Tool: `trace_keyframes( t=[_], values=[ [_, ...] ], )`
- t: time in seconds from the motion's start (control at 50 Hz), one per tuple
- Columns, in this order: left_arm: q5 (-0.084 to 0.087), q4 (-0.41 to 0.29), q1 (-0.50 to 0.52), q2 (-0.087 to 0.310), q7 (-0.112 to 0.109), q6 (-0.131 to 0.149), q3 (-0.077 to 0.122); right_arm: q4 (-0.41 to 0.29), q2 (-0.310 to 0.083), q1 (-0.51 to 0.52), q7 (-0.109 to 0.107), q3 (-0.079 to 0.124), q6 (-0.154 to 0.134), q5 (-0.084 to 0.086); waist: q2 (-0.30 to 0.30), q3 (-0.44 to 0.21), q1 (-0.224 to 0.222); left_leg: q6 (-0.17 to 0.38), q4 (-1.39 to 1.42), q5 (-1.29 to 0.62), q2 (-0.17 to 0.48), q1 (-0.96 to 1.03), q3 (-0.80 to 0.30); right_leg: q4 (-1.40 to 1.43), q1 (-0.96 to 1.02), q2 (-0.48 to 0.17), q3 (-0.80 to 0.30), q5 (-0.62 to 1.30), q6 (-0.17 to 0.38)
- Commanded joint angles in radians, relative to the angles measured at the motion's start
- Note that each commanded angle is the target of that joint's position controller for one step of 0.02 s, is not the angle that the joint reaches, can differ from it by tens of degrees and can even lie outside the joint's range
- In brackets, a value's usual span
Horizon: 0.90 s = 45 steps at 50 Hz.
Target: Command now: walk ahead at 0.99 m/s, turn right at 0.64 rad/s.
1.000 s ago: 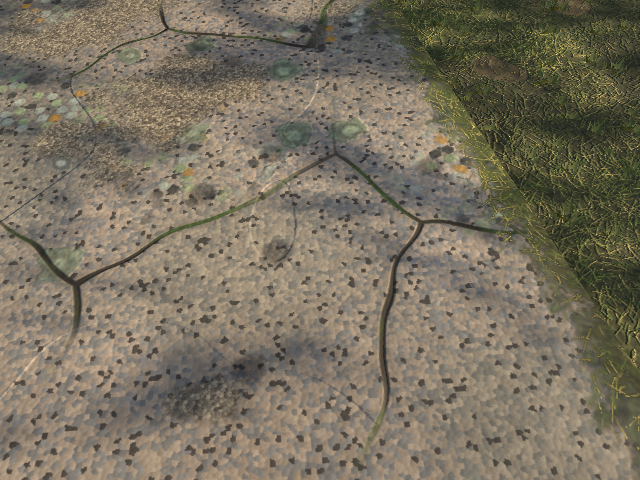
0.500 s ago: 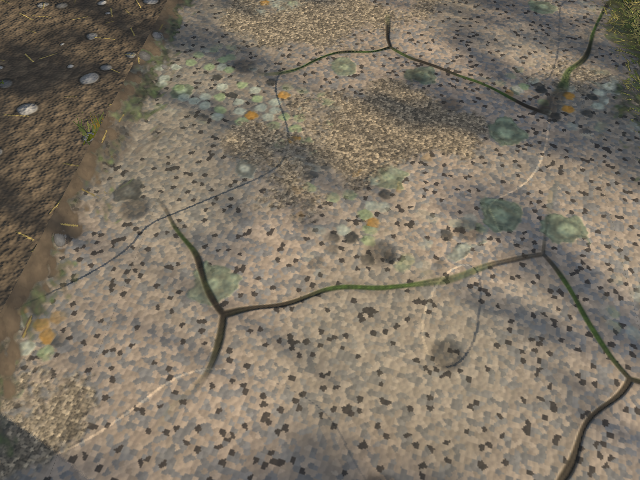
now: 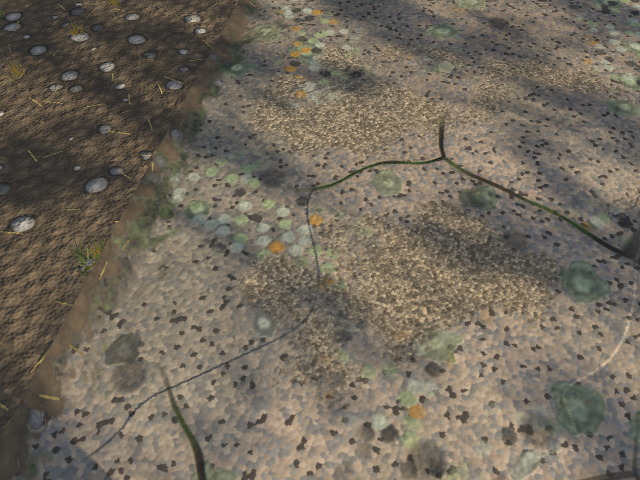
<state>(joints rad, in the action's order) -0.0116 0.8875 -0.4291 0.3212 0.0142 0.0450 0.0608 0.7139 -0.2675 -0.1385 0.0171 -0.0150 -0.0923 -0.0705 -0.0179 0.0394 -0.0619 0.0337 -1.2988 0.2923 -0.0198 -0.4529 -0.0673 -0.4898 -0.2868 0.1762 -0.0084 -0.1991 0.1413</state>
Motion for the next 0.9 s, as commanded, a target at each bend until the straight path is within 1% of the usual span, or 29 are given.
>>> trace_keyframes(
  t=[0.02,0.06,0.1,0.14,0.18,0.22,0.24,0.26,0.28,0.3,0.32,0.34,0.36,0.38,0.42,0.46,0.5,0.56,0.6,0.62,0.64,0.66,0.68,0.7,0.72,0.74,0.76,0.82,0.9],
  values=[
    [0.004,-0.046,-0.011,0.11,-0.003,0.039,0.02,-0.112,-0.095,0.021,0.003,0.003,0.018,-0.015,0.009,0.043,0.087,-0.046,0.174,0.047,0.094,-0.183,-0.02,0.31,-0.005,-0.262,-0.463,-0.068,0.194],
    [0.004,-0.063,0.006,0.122,-0.005,0.045,0.03,-0.168,-0.086,0.155,0.015,-0.013,0.014,0.006,0.017,0.089,0.062,-0.077,0.402,-0.11,0.097,-0.11,0.033,0.379,-0.128,-0.224,-0.408,-0.02,0.176],
    [0.015,-0.068,0.009,0.13,0.003,0.049,0.041,-0.194,-0.057,0.234,0.023,-0.026,0.011,0.029,0.043,0.085,0.021,-0.085,0.604,-0.32,0.074,0.031,0.066,0.401,-0.177,-0.184,-0.359,0.072,0.12],
    [0.029,-0.061,-0.025,0.15,0.011,0.052,0.051,-0.198,-0.065,0.248,0.019,-0.02,0.01,0.039,0.051,0.043,-0.01,-0.076,0.681,-0.439,0.049,0.107,0.074,0.373,-0.098,-0.202,-0.368,0.237,0.087],
    [0.028,-0.05,-0.058,0.157,0.004,0.044,0.058,-0.201,-0.088,0.253,0.009,-0.01,0.006,0.037,0.056,0.015,-0.025,-0.065,0.763,-0.4,0.03,0.11,0.065,0.283,0.049,-0.213,-0.379,0.369,0.057],
    [0.017,-0.046,-0.062,0.19,-0.005,0.039,0.066,-0.166,-0.141,0.135,-0.01,0.018,-0.003,0.035,0.051,-0.087,0.029,-0.044,0.806,-0.242,-0.019,0.256,0.068,0.06,0.148,-0.208,-0.37,0.633,0.017],
    [0.014,-0.053,-0.029,0.215,-0.002,0.04,0.072,-0.128,-0.173,-0.019,-0.023,0.038,-0.009,0.035,0.043,-0.177,0.119,-0.03,0.807,-0.189,-0.001,0.437,0.057,-0.144,0.11,-0.175,-0.347,0.648,-0.005],
    [0.011,-0.072,0.013,0.177,0.001,0.052,0.063,-0.092,-0.238,-0.229,-0.045,0.068,-0.015,0.022,0.022,-0.286,0.221,-0.003,0.769,0.001,0.127,0.677,-0.051,-0.413,-0.036,-0.138,-0.312,0.485,-0.016],
    [0.021,-0.112,0.005,0.002,-0.008,0.06,0.021,-0.065,-0.305,-0.381,-0.061,0.093,-0.013,-0.015,-0.191,-0.405,0.226,0.041,0.818,0.309,0.434,0.926,-0.411,-0.736,-0.293,-0.065,-0.205,-0.26,-0.019],
    [0.045,-0.169,-0.059,0.016,-0.009,0.049,0.003,-0.058,-0.353,-0.309,-0.05,0.112,0.0,-0.001,-0.401,-0.494,0.142,0.14,1.011,0.469,0.549,0.931,-0.874,-0.932,-0.467,-0.077,-0.123,-0.282,-0.024],
    [0.017,-0.137,0.054,0.085,-0.016,0.027,0.013,-0.083,-0.218,-0.198,-0.044,0.095,0.006,0.006,-0.178,-0.298,0.152,0.124,1.036,0.527,0.463,0.779,-0.705,-0.942,-0.539,-0.167,-0.097,-0.158,-0.02],
    [0.0,-0.144,0.132,0.091,-0.003,0.018,0.017,-0.074,-0.144,-0.157,-0.038,0.077,0.005,0.014,-0.073,-0.175,0.151,0.103,1.021,0.321,0.407,0.647,-0.496,-0.884,-0.529,-0.197,-0.078,-0.089,-0.027],
    [-0.006,-0.148,0.173,0.078,0.011,0.009,0.018,-0.051,-0.12,-0.159,-0.035,0.071,0.004,0.006,-0.023,-0.114,0.138,0.084,1.031,0.121,0.365,0.556,-0.358,-0.851,-0.502,-0.222,-0.073,-0.074,-0.038],
    [-0.018,-0.165,0.202,0.053,0.024,-0.005,0.016,-0.019,-0.102,-0.184,-0.038,0.064,-0.002,0.009,-0.038,-0.054,0.117,0.078,1.024,-0.126,0.337,0.494,-0.237,-0.832,-0.493,-0.24,-0.069,-0.086,-0.05],
    [-0.022,-0.199,0.232,0.007,0.028,-0.036,0.007,0.036,-0.06,-0.229,-0.026,0.054,-0.019,0.038,-0.081,-0.026,0.078,0.053,0.973,-0.634,0.323,0.472,-0.071,-0.797,-0.509,-0.249,-0.041,-0.142,-0.068],
    [-0.023,-0.259,0.304,-0.017,0.036,-0.043,-0.008,0.05,-0.064,-0.201,-0.022,0.056,-0.027,0.059,-0.104,-0.014,0.05,0.032,1.009,-0.793,0.297,0.431,0.06,-0.683,-0.511,-0.234,0.001,-0.079,-0.077],
    [-0.018,-0.295,0.342,-0.021,0.06,-0.038,-0.024,0.037,-0.092,-0.095,-0.028,0.063,-0.027,0.066,-0.113,0.014,0.009,0.013,1.05,-0.75,0.236,0.308,0.201,-0.405,-0.364,-0.218,0.049,0.093,-0.082],
    [-0.031,-0.263,0.282,0.002,0.085,-0.036,-0.023,0.043,-0.157,-0.113,-0.035,0.08,-0.035,0.075,-0.068,-0.026,-0.016,-0.005,0.941,-0.867,0.196,0.201,0.284,-0.174,-0.01,-0.11,0.153,0.284,-0.063],
    [-0.056,-0.201,0.106,0.05,0.075,-0.03,-0.005,0.045,-0.2,-0.138,-0.037,0.086,-0.03,0.085,-0.069,-0.119,-0.089,0.005,0.709,-0.923,0.224,0.179,0.244,-0.138,0.233,-0.082,0.074,0.288,-0.007],
    [-0.066,-0.152,-0.002,0.075,0.057,-0.021,0.006,0.043,-0.198,-0.137,-0.037,0.081,-0.022,0.092,-0.039,-0.162,-0.14,-0.002,0.516,-0.779,0.203,0.142,0.242,-0.068,0.362,-0.107,0.019,0.374,0.022],
    [-0.065,-0.138,0.026,0.127,0.033,-0.011,0.014,0.058,-0.137,-0.213,-0.031,0.07,-0.003,0.087,0.122,-0.167,-0.093,-0.021,0.165,0.029,0.062,0.046,0.271,-0.017,0.449,-0.257,-0.091,0.815,0.065],
    [-0.057,-0.198,0.059,0.187,0.017,-0.003,0.013,0.057,-0.056,-0.453,-0.038,0.044,0.026,0.107,0.24,-0.424,0.022,-0.033,-0.191,0.452,0.016,-0.049,0.121,-0.212,0.679,-0.625,-0.423,1.63,0.192],
    [-0.005,-0.227,0.041,0.145,0.001,-0.003,0.013,0.08,-0.119,-0.458,-0.057,0.053,0.046,0.115,0.105,-0.586,-0.059,-0.033,-0.247,0.343,-0.028,-0.035,-0.105,-0.162,0.679,-0.683,-0.454,1.608,0.262],
    [0.004,-0.234,0.154,0.12,-0.021,-0.013,0.007,0.075,-0.135,-0.408,-0.064,0.054,0.057,0.106,0.07,-0.468,-0.016,-0.045,-0.207,0.253,-0.001,-0.079,-0.085,-0.06,0.516,-0.638,-0.382,1.204,0.252],
    [0.008,-0.231,0.234,0.057,-0.028,-0.016,-0.014,0.077,-0.15,-0.36,-0.059,0.057,0.066,0.074,0.031,-0.321,0.027,-0.053,-0.094,0.211,0.053,-0.077,-0.034,0.022,0.34,-0.579,-0.328,0.918,0.212],
    [0.005,-0.209,0.253,0.022,-0.034,-0.01,-0.031,0.085,-0.14,-0.329,-0.053,0.06,0.079,0.054,0.028,-0.214,0.052,-0.057,-0.008,0.202,0.074,-0.033,-0.022,0.065,0.209,-0.532,-0.271,0.853,0.172],
    [0.003,-0.198,0.258,0.023,-0.038,-0.01,-0.033,0.1,-0.129,-0.35,-0.045,0.063,0.1,0.042,0.048,-0.153,0.076,-0.065,0.032,0.192,0.074,0.034,0.008,0.108,0.091,-0.503,-0.187,0.842,0.154],
    [-0.012,-0.178,0.256,0.043,-0.035,0.006,-0.021,0.086,-0.076,-0.338,-0.031,0.076,0.13,0.058,0.048,-0.164,0.105,-0.063,0.07,0.14,0.059,0.086,0.053,0.148,0.006,-0.472,-0.051,0.813,0.141],
    [-0.017,-0.182,0.311,-0.001,-0.038,0.0,-0.022,0.037,-0.034,-0.236,-0.017,0.079,0.148,0.057,0.122,-0.131,0.11,-0.049,0.288,0.021,0.092,0.055,0.082,0.181,-0.012,-0.433,0.075,0.451,0.086]
  ],
)
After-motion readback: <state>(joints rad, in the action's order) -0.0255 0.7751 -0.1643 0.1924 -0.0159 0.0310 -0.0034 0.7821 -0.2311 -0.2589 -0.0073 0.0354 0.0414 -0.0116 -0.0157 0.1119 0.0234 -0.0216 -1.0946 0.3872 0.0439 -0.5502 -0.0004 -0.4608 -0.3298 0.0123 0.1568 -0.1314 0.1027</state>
